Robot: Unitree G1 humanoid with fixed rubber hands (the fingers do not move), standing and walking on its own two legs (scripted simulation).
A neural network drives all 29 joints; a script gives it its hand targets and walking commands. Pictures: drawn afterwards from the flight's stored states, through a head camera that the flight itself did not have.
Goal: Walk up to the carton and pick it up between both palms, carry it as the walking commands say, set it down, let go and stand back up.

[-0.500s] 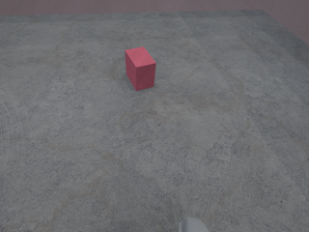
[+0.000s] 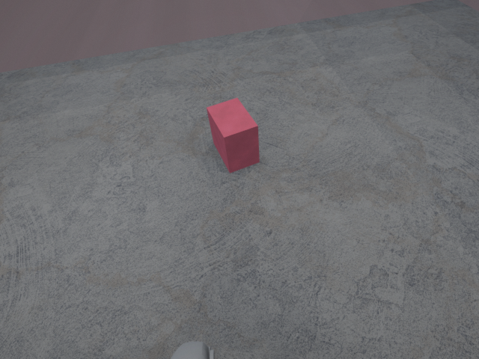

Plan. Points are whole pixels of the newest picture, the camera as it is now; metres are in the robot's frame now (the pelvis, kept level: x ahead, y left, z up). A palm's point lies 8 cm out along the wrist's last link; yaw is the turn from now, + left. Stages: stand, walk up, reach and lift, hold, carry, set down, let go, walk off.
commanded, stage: walk up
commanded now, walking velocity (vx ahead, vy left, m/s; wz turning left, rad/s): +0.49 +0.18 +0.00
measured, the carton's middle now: (233, 135) +1.31 +0.12 -0.64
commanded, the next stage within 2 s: none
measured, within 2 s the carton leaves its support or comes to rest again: neither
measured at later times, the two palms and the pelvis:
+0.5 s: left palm (97, 289) +0.28 +0.35 -0.15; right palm (337, 296) +0.25 -0.16 -0.12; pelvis +0.23 +0.10 +0.00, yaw +0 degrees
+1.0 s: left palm (144, 196) +0.51 +0.28 -0.12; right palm (340, 207) +0.48 -0.22 -0.16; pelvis +0.48 +0.02 +0.00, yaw +1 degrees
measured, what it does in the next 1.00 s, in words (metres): walks ahead: left foot, then right foot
